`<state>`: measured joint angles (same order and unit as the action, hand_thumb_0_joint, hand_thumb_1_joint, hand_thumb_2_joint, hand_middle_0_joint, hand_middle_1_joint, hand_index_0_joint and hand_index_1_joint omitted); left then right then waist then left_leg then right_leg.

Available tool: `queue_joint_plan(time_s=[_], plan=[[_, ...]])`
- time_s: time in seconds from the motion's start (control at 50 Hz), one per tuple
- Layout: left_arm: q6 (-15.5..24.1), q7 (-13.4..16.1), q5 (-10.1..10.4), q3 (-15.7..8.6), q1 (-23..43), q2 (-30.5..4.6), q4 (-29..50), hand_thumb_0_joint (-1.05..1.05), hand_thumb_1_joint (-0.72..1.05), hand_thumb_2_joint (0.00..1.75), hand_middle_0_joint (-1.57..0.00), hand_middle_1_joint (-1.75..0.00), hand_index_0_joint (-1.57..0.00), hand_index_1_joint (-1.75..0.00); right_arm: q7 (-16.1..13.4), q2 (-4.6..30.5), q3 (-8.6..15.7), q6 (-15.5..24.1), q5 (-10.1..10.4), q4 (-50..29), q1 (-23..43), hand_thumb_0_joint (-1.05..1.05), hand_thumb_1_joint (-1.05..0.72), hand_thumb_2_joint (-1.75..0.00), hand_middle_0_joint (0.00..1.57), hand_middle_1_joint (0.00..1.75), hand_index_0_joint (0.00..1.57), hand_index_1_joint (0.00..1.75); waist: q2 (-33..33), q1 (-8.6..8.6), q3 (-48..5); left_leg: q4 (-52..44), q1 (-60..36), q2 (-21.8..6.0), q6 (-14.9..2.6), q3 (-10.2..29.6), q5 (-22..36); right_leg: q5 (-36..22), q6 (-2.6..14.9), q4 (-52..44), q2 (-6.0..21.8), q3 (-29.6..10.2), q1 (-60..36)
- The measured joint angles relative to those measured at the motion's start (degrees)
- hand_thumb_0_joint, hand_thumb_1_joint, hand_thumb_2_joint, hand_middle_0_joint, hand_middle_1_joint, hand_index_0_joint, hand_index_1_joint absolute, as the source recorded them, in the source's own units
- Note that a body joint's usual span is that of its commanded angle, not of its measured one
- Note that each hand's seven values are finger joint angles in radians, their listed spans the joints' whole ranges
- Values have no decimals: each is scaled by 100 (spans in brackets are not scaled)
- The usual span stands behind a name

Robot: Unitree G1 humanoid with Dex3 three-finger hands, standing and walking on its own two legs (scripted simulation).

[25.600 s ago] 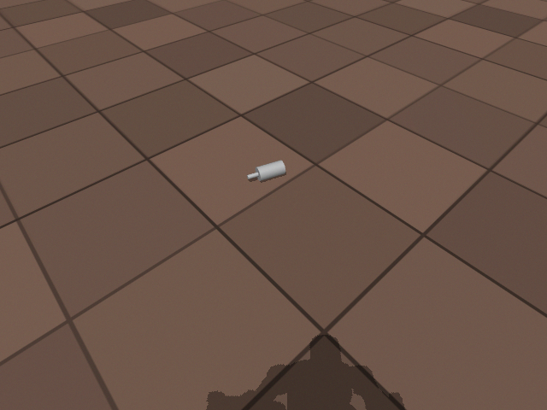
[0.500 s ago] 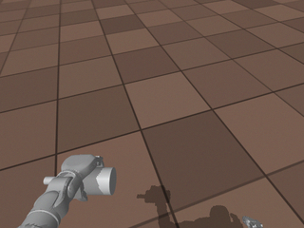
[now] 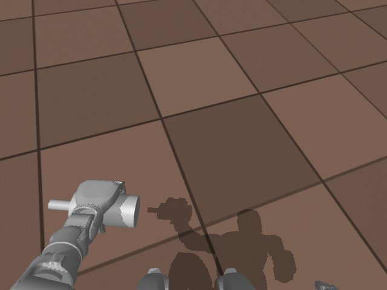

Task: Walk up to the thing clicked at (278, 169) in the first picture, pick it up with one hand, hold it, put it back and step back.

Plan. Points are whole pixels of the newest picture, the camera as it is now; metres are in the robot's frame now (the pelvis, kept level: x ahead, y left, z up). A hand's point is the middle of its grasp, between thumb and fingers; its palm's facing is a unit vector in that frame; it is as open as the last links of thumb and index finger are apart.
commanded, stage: crouch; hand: left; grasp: from above
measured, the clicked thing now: (94, 207) +0.35 +0.24 -0.13
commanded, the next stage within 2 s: lower in 1.40 s
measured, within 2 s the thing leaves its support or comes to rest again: neither
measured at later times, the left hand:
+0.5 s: hand (124, 221) +0.38 +0.22 -0.35, palm faces -0.47 +0.02 -0.88, open 10.5 cm
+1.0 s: hand (132, 221) +0.41 +0.21 -0.47, palm faces -0.46 +0.00 -0.89, open 10.5 cm
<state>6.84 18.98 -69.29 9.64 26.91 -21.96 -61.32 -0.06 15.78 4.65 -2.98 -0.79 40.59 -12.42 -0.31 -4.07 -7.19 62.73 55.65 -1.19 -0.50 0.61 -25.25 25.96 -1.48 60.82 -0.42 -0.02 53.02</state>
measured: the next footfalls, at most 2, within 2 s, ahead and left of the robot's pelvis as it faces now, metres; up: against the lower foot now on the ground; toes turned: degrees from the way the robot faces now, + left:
none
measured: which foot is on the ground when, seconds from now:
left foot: down 0.00-1.00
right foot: down 0.00-1.00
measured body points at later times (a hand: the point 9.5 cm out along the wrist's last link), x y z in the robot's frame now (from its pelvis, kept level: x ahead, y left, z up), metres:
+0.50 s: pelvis -0.04 +0.00 -0.20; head +0.16 +0.03 +0.21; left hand +0.40 +0.21 -0.30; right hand +0.01 -0.27 -0.32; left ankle +0.04 +0.11 -0.66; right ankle +0.03 -0.14 -0.66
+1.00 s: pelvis -0.04 +0.00 -0.28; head +0.20 +0.03 +0.10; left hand +0.43 +0.21 -0.42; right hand +0.00 -0.28 -0.40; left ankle +0.04 +0.11 -0.66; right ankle +0.03 -0.14 -0.66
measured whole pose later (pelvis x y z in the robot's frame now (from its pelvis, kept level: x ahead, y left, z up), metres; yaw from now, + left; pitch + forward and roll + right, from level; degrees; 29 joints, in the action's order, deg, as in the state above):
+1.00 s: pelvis -0.04 +0.00 -0.28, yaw -5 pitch +38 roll -6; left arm 9.7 25.0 -72.6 -3.0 48.6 -33.5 -77.0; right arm 6.6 13.9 0.9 4.3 -7.6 42.3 -9.0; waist -0.8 -12.1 -7.3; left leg 123.0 122.3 -1.3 -0.2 5.0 -39.3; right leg 40.9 -1.4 120.1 -1.6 3.2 117.8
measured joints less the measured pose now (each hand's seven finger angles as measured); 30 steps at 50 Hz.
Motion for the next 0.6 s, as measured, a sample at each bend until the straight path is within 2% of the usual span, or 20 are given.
queue_joint_plan(time_s=[0.06,0.14,0.3,0.44,0.6], plan=[[-54,199,-51,-117,312,-30,-302,0,-9,57,-65,-58,-67,-59,-37,24,22,61,-60,69,-64,1,-90,-90,20,30,20,30,-46,-102,-139,742,858,-9,-16,18,-234,236,-6,735,-14,8,848],[-154,324,-9,-299,666,-127,-543,0,-9,56,-65,-57,-68,-57,-83,-4,17,161,-128,154,-137,1,-90,-90,20,30,20,30,-116,-239,-317,1661,1976,-18,-33,36,-489,500,-14,1656,-30,13,1959],[-184,221,49,-590,1148,-350,-769,0,-8,56,-66,-55,-68,-55,-42,-180,-67,316,-263,245,-146,1,-90,-90,20,30,20,30,-223,-439,-424,3140,3741,14,-50,90,-796,861,-23,3158,-16,45,3690],[95,186,-17,-720,1419,-550,-970,0,-11,58,-67,-55,-69,-55,78,-263,-232,474,-356,241,-15,1,-90,-90,20,30,20,30,-249,-517,-418,4063,4846,51,-41,176,-940,1055,-22,4079,3,114,4741],[267,497,-261,-842,1789,-758,-1344,0,-12,61,-67,-56,-69,-56,243,-278,-363,656,-491,267,210,1,-90,-90,20,30,20,30,-125,-630,-441,4814,5681,67,2,313,-1116,1257,6,4789,-4,234,5511]])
